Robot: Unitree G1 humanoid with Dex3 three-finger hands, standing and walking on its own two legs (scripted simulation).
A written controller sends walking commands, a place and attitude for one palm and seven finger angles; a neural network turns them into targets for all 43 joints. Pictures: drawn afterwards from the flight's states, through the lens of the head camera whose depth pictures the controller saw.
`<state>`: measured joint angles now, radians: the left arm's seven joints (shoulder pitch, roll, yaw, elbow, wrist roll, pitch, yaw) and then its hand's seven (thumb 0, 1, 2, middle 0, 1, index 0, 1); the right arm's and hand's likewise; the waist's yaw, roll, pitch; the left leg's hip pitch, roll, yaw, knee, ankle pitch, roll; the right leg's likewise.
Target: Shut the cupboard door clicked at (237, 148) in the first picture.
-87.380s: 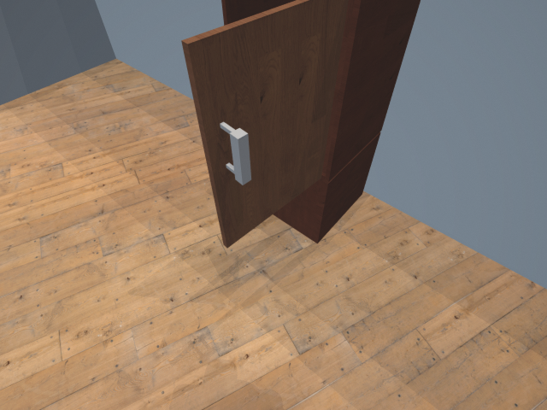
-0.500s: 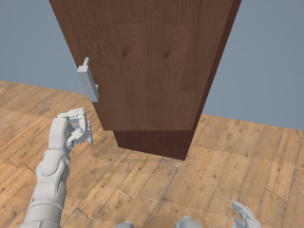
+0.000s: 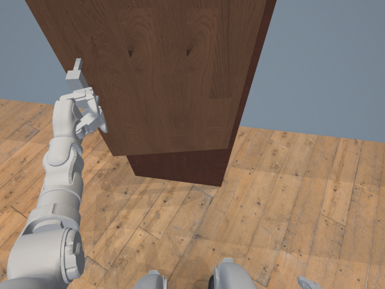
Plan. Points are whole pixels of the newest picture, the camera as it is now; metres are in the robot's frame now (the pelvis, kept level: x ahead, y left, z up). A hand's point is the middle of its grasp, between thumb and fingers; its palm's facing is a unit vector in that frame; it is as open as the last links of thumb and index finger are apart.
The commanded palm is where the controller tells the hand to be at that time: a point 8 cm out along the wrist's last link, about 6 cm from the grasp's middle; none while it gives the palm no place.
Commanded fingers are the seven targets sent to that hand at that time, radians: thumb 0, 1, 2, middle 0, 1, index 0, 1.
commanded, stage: bring the fist close to the handle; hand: left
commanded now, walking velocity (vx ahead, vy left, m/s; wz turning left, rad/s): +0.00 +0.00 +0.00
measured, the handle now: (86, 89) +0.54 +0.23 +0.07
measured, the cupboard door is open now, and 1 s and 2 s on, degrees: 13 6 0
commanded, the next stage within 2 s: push the door shut along its arc in 0.28 s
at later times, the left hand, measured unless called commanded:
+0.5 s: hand (94, 122) +0.44 +0.20 +0.07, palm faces +0.03 -1.00 -0.01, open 3.1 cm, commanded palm +0.42 +0.25 +0.08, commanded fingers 0.00 0.90 0.90 -1.30 -1.50 -1.30 -1.50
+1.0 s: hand (101, 98) +0.50 +0.19 +0.08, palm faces -0.10 -0.99 -0.02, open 3.2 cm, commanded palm +0.50 +0.23 +0.08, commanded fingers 0.00 0.90 0.90 -1.30 -1.50 -1.30 -1.50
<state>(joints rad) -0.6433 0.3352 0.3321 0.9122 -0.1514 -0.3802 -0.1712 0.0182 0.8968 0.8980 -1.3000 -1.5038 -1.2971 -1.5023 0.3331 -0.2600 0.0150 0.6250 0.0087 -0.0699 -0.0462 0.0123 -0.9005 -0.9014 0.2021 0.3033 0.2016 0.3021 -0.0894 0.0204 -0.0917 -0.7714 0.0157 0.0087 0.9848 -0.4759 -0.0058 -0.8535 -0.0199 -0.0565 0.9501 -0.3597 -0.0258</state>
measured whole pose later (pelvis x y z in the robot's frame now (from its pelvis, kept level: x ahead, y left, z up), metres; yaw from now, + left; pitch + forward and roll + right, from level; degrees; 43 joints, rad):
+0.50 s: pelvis +0.00 +0.01 +0.00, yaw +0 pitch +15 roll -1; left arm -0.65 0.35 0.32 1.00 -0.16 -0.40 -0.22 0.02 0.90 0.90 -1.30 -1.50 -1.30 -1.50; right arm 0.33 -0.27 0.02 0.60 0.02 -0.03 -0.04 0.01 -0.90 -0.90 0.20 0.30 0.20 0.30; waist -0.09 0.01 -0.09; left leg -0.76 0.01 0.01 0.97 -0.47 0.01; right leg -0.83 -0.02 -0.06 0.92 -0.34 -0.01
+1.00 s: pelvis +0.00 +0.02 -0.01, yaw +0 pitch +20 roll -2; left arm -0.95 0.51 0.32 1.21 -0.13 -0.38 -0.34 0.02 0.90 0.90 -1.30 -1.50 -1.33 -1.50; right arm 0.39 -0.28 0.03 0.65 0.00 -0.02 -0.03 0.01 -0.90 -0.90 0.20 0.30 0.20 0.30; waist -0.16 0.02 -0.09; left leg -0.92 0.01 -0.01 1.07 -0.50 0.01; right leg -0.97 -0.02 -0.08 0.98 -0.36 -0.01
